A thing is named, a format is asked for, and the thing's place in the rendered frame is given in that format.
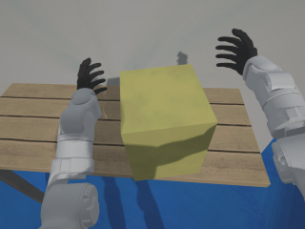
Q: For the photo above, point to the robot right forearm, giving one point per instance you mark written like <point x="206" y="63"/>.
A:
<point x="279" y="98"/>

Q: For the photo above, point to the carton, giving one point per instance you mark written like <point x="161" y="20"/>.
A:
<point x="166" y="121"/>

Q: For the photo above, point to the right robot hand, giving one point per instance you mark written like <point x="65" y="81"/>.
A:
<point x="244" y="50"/>

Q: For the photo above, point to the robot left forearm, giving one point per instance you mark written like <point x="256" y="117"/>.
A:
<point x="73" y="159"/>

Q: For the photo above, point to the table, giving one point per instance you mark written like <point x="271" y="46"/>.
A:
<point x="29" y="125"/>

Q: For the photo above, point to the robot left upper arm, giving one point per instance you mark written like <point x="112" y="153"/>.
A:
<point x="70" y="206"/>

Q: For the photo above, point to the left robot hand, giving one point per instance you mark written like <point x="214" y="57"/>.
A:
<point x="85" y="78"/>

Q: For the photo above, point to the robot right upper arm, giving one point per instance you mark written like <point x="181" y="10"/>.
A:
<point x="289" y="160"/>

